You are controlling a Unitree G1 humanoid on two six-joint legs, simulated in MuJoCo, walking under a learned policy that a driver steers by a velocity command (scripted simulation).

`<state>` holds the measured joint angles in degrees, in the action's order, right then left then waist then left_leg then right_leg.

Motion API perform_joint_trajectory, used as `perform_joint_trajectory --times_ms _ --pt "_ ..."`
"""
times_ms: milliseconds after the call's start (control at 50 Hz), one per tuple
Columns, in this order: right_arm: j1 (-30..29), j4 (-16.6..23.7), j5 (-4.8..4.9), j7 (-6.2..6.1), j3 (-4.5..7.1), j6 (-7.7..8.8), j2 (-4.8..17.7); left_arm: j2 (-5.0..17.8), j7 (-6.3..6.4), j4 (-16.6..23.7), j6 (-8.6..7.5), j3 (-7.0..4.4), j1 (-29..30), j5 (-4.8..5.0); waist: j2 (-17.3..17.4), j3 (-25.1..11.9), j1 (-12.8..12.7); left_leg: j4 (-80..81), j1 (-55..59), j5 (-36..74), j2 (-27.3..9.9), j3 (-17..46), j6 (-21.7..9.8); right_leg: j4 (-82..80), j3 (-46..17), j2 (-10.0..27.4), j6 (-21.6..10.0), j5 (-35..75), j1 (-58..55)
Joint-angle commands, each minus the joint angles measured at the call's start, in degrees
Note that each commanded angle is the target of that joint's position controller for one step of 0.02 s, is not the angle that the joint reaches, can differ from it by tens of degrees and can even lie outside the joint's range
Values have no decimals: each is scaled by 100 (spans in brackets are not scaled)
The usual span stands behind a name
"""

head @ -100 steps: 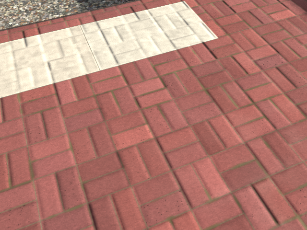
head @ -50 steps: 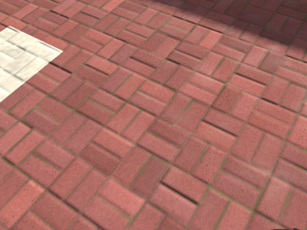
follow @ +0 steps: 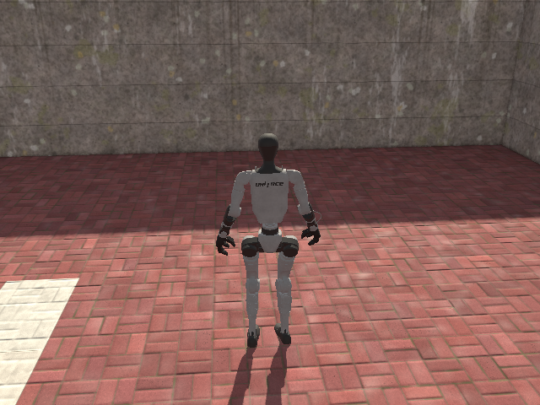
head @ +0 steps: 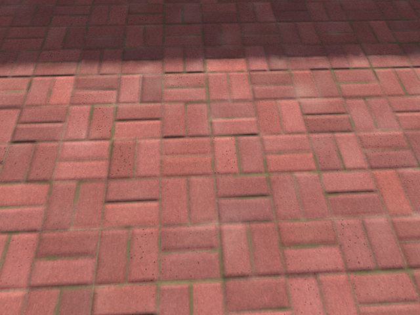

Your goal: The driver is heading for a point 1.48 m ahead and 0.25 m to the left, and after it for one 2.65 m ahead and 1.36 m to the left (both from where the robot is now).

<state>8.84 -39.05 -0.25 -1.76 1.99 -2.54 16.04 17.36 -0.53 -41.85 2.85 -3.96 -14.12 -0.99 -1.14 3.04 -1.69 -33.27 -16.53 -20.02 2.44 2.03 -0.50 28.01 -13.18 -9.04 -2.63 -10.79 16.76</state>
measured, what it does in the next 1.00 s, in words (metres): walks ahead: left foot, then right foot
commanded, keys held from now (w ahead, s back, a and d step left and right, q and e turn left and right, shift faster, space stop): no key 0.30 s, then w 0.70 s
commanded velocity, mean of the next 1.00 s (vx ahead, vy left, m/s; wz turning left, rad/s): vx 0.24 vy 0.00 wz -0.09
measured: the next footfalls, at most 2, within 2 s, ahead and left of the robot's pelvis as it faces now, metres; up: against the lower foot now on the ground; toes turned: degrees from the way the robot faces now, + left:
left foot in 0.02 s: +0.04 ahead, +0.10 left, +0.00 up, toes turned -3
right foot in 0.36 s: +0.00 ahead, -0.10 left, +0.00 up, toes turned +3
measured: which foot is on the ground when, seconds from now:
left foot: up 0.00-0.00, down 0.02-0.38, up 0.40-0.64, down 0.66-1.00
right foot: down 0.00-0.02, up 0.04-0.34, down 0.36-0.66, up 0.68-1.00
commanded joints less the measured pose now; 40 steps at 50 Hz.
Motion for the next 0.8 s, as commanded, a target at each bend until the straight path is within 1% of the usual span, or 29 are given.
perform_joint_trajectory --times_ms 20,40,60,80,100,120,140,200,260,300,320,340,360,380,400,420,440,460,500,540,580,620,640,660,680,700,720,740,800 --pt "519 245 -132 -118 155 159 785 394 70 341 -75 -78 29 78 503 -646 229 1889 1301 336 -1163 1113 -329 457 -879 761 -60 -370 443" --pt "105 438 -122 -78 232 154 1306 329 106 386 -99 -69 -215 65 1376 -447 52 2143 1166 1039 -2322 2518 -880 1234 196 -286 142 -1881 1162" --pt "315 315 -131 -34 259 146 1206 742 123 306 -77 -173 -44 -104 1108 -389 232 2004 489 1310 -2472 2531 -1394 2280 293 22 213 -2190 856" --pt "130 298 -84 8 147 173 840 759 98 224 -64 -203 -46 -74 769 -216 72 1981 256 1361 -2132 2131 -1376 2661 184 96 233 -1897 725" --pt "-147 303 -72 30 90 191 627 680 62 97 -44 -191 -118 -40 678 -87 -54 1913 128 1443 -1735 1592 -1194 2883 214 146 292 -1547 614" --pt "-267 312 -85 18 70 211 575 618 21 29 -23 -175 -185 -25 885 -149 -95 1843 274 1698 -1468 1249 -1051 2975 283 133 345 -1358 614" --pt "-234 280 -79 -1 56 229 543 554 -10 -35 -6 -147 -238 -16 997 -188 -66 1748 473 2130 -1340 1046 -1025 2911 345 134 411 -1337 640" --pt "177 60 -61 6 49 252 539 334 -4 -98 24 -25 36 23 902 -305 169 1506 1035 2693 -1298 885 -1055 2044 571 280 530 -1422 555" --pt "408 -132 -93 55 90 215 665 221 48 -185 54 86 236 65 1120 -389 338 1324 1170 2857 -1271 921 -1068 856 1029 460 472 -1576 11" --pt "467 -252 -91 85 114 174 717 222 102 -322 32 114 118 102 1130 -400 266 1149 1133 3169 -1244 973 -995 -58 1181 473 357 -1060 -397" --pt "469 -305 -73 98 99 166 672 132 130 -452 -8 162 -99 81 982 -542 147 1143 962 2541 -1180 928 -840 -888 1235 500 269 -446 -940" --pt "561 -368 -77 107 97 176 632 204 162 -527 -71 165 -155 0 825 -585 141 1194 533 1450 -1099 981 -649 -1155 1028 614 150 -145 -1521" --pt "569 -338 -75 136 88 194 563 460 199 -549 -157 129 -228 -104 434 -630 142 1032 -81 216 -921 899 -513 -992 462 1077 -43 -727 -1991" --pt "317 -184 -49 177 38 206 399 893 202 -614 -173 16 -227 -110 -516 -309 149 581 -766 -847 -251 224 -392 -1089 -401 1546 -484 -2023 -1689" --pt "-54 -116 -131 186 54 198 469 948 152 -730 -186 -39 -475 -62 -862 72 -151 -228 -1022 -783 55 -312 -332 -1657 -1195 2107 -897 -3098 -1271" --pt "-252 -51 -161 198 82 214 511 884 130 -767 -219 -27 -493 -71 -945 506 -227 -699 -1305 -694 -28 -423 -336 -2012 -1600 2423 -1131 -3398 -1029" --pt "-334 -21 -136 215 114 248 569 760 128 -803 -262 -2 -521 -100 -946 700 -269 -1142 -1609 -781 -162 -280 -343 -2190 -1725 2519 -1239 -3199 -1021" --pt "-281 -13 -131 249 145 289 605 710 142 -843 -315 9 -537 -92 -894 735 -205 -1380 -1863 -749 -294 -175 -356 -2223 -1645 2508 -1253 -2827 -1220" --pt "-113 -99 -153 344 144 391 536 648 145 -902 -436 14 -461 -40 -716 507 -81 -1266 -1812 -473 -395 -208 -327 -2100 -1062 2232 -1134 -1846 -1562" --pt "-148 -118 -143 400 123 434 423 661 122 -954 -526 -8 -416 -23 -703 295 -57 -862 -1269 -226 -332 -384 -276 -1975 -549 1982 -1022 -1223 -1424" --pt "-94 -123 -108 410 122 420 368 709 90 -989 -561 -38 -336 -6 -754 271 33 -310 -491 -11 -273 -528 -284 -1884 -288 1913 -929 -1091 -896" --pt "563 -382 -90 362 160 420 343 741 67 -988 -554 -61 -159 30 -501 218 411 433 941 619 -77 -746 -288 -1456 -38 1785 -756 -1105 16" --pt "1113 -609 -109 304 225 451 475 644 68 -998 -566 -36 -187 -5 -186 75 625 577 1796 462 28 -677 -280 -902 120 1593 -651 -984 515" --pt "1863 -786 -164 220 323 522 798 387 52 -928 -606 47 -86 -43 581 -214 1004 1131 2620 -326 -718 313 -408 510 620 1168 -460 -878 1095" --pt "2496 -857 -181 192 481 560 1589 -60 22 -641 -654 173 -7 17 2070 -594 1143 2427 2995 -2463 -2307 3106 -967 2410 1332 414 -210 -1907 2089" --pt "2229 -917 -154 209 408 519 1307 413 18 -676 -625 59 2 -94 1334 -130 808 2793 2168 -3116 -2542 3955 -1278 3281 793 596 -319 -2011 2318" --pt "1573 -747 -122 239 323 524 1002 486 -40 -702 -623 28 67 -99 749 395 451 2703 1649 -2811 -2378 3349 -1252 3515 752 948 -413 -1453 2420" --pt "1190 -659 -114 270 262 570 743 436 -112 -786 -638 44 38 -85 470 476 285 2686 1368 -1964 -2049 2676 -1137 3405 829 1147 -394 -966 2235" --pt "1227 -786 -97 248 168 720 525 234 -197 -935 -588 101 -11 -155 553 154 189 2678 1430 353 -1470 1357 -950 3198 1150 1302 -189 -188 1885"
Keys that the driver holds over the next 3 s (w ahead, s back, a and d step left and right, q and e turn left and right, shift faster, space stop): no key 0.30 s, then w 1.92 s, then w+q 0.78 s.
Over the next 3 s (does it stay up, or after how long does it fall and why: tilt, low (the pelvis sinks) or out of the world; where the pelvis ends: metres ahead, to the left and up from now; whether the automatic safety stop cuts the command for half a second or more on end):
stays up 1.28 0.06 0.00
